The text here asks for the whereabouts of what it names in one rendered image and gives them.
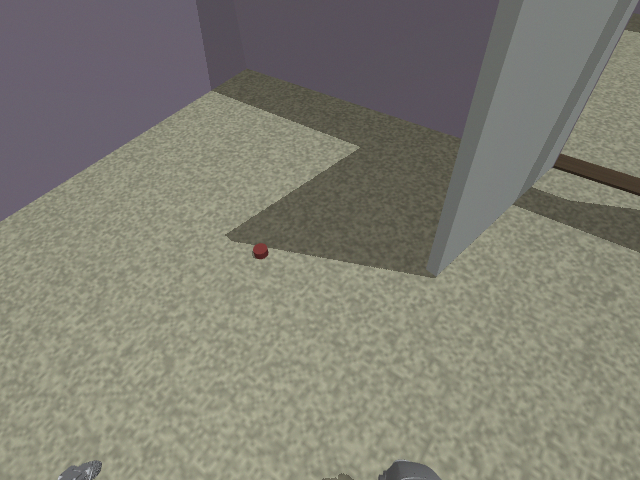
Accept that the left robot hand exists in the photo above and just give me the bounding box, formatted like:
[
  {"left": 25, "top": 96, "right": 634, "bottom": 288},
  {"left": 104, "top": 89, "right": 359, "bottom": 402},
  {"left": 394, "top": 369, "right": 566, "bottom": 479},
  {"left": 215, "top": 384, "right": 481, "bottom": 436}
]
[{"left": 58, "top": 460, "right": 102, "bottom": 480}]

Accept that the tin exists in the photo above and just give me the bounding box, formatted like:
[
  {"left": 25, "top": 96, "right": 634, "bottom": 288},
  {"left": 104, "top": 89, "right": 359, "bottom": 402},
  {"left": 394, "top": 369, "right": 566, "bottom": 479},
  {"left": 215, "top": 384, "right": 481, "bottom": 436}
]
[{"left": 253, "top": 243, "right": 268, "bottom": 259}]

